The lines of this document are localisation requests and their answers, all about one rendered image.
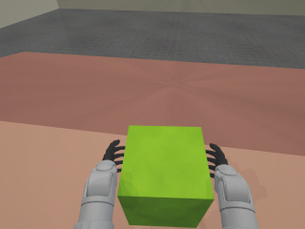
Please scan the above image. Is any robot right forearm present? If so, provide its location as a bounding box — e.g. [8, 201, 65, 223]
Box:
[214, 164, 259, 229]

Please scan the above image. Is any robot left hand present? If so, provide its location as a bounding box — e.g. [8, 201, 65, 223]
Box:
[102, 139, 126, 173]

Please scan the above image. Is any carton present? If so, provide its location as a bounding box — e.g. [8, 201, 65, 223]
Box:
[117, 125, 214, 228]

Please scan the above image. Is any robot left forearm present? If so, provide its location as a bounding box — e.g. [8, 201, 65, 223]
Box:
[73, 159, 117, 229]

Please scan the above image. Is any robot right hand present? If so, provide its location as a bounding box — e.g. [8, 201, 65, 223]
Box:
[205, 143, 229, 178]

